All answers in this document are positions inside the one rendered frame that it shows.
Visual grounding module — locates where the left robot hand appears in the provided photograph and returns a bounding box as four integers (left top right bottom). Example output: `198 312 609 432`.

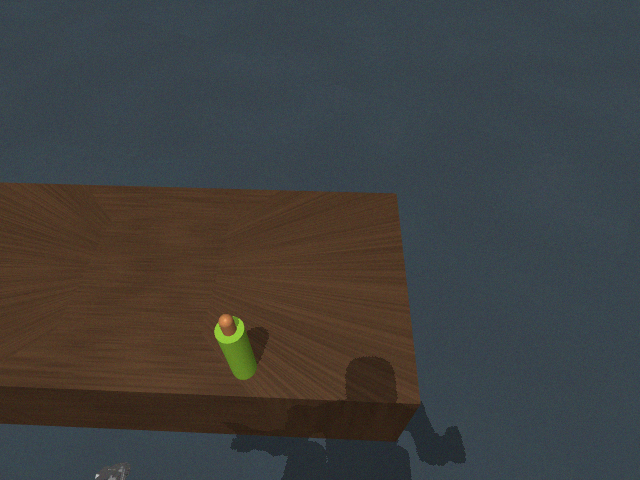
95 462 131 480

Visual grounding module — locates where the bottle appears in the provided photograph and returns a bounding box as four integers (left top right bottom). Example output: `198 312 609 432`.
214 314 257 380

